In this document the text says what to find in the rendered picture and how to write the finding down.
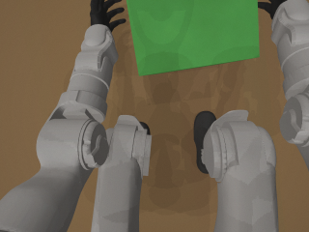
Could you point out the left robot thigh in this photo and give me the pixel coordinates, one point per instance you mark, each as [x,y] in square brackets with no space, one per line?
[119,183]

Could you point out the robot left upper arm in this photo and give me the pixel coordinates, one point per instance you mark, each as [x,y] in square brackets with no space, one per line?
[68,150]

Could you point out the robot left shin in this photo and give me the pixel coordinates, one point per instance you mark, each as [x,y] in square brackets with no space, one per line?
[124,120]

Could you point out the robot right forearm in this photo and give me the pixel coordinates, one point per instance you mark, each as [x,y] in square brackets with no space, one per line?
[290,33]

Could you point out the robot left hand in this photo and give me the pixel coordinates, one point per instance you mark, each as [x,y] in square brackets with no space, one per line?
[99,13]

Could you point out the robot right upper arm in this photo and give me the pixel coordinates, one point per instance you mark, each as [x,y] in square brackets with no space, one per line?
[294,123]

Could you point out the carton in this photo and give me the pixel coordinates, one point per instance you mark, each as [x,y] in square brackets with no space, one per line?
[177,35]

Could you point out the robot right hand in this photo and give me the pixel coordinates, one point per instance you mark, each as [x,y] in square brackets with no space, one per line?
[270,7]

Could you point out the robot left forearm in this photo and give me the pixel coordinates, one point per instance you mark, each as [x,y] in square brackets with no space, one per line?
[90,79]

